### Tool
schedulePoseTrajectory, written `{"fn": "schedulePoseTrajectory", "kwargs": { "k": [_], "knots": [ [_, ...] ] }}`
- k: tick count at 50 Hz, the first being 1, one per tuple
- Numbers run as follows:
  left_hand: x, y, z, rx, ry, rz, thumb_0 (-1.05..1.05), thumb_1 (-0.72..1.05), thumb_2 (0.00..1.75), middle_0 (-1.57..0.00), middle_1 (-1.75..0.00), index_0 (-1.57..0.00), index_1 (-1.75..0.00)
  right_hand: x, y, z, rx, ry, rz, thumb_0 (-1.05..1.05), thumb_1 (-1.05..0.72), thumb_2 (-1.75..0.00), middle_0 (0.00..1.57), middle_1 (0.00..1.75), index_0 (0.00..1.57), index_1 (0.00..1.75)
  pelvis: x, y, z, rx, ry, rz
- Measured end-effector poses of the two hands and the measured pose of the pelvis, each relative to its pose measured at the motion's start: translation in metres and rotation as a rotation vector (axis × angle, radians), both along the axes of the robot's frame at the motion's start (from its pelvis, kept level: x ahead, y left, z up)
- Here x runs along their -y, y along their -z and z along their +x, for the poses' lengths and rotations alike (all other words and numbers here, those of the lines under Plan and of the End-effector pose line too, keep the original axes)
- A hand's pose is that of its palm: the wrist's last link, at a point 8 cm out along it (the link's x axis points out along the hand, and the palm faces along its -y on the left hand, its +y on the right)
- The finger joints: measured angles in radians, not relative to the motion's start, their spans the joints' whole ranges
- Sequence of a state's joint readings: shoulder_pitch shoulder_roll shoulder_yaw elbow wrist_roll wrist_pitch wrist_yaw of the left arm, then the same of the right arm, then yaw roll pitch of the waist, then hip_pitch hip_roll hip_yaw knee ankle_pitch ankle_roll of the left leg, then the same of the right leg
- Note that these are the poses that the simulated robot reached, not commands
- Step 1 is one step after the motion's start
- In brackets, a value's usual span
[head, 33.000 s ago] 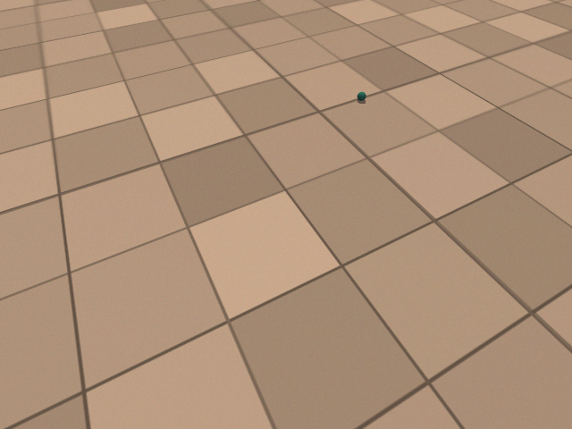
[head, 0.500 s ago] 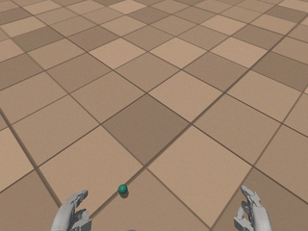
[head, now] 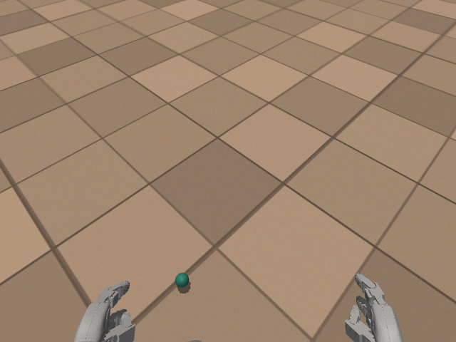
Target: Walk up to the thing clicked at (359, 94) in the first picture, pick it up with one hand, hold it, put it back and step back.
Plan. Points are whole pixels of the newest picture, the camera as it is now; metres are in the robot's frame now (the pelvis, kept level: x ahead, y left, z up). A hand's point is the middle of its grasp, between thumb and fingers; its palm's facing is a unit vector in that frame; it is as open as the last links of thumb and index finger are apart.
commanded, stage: home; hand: left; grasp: from above
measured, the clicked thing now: (182, 280) +0.46 +0.21 -0.69
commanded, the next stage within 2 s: stand in 0.02 s
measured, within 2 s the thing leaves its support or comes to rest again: neither
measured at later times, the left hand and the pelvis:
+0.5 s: hand out of the picture +0.07 +0.24 -0.11, palm faces +0.04 -0.94 -0.34, open 7.4 cm; pelvis -0.01 +0.00 +0.04, yaw +0 degrees
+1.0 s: hand out of the picture +0.03 +0.24 -0.10, palm faces +0.04 -0.94 -0.33, open 7.4 cm; pelvis -0.01 +0.00 +0.07, yaw +0 degrees
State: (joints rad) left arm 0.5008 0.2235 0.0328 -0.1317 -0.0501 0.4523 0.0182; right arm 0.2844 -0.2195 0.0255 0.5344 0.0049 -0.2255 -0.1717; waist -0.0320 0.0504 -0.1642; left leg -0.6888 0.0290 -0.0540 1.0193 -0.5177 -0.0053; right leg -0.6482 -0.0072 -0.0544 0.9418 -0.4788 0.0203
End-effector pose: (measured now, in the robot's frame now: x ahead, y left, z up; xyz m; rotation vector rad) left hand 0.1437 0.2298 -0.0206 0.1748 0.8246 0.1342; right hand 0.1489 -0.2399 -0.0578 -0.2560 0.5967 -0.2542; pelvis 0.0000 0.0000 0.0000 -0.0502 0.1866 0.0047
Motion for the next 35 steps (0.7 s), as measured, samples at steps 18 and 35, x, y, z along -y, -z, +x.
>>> {"fn": "schedulePoseTrajectory", "kwargs": {
  "k": [18,35],
  "knots": [
    [-0.044,0.044,-0.035,-0.166,-0.021,0.134,0.01,0.90,0.90,-0.20,-0.30,-0.21,-0.30,0.030,0.017,-0.040,-0.421,-0.070,-0.004,0.01,-0.90,-0.90,0.21,0.30,0.20,0.30,-0.001,-0.028,-0.010,0.157,0.011,0.053],
    [-0.051,0.050,-0.116,-0.440,-0.111,0.087,0.01,0.90,0.90,-0.20,-0.30,-0.20,-0.30,0.025,0.010,-0.096,-0.615,0.031,0.046,0.00,-0.90,-0.90,0.20,0.30,0.20,0.30,-0.008,-0.058,-0.008,0.244,0.004,0.048]
  ]
}}
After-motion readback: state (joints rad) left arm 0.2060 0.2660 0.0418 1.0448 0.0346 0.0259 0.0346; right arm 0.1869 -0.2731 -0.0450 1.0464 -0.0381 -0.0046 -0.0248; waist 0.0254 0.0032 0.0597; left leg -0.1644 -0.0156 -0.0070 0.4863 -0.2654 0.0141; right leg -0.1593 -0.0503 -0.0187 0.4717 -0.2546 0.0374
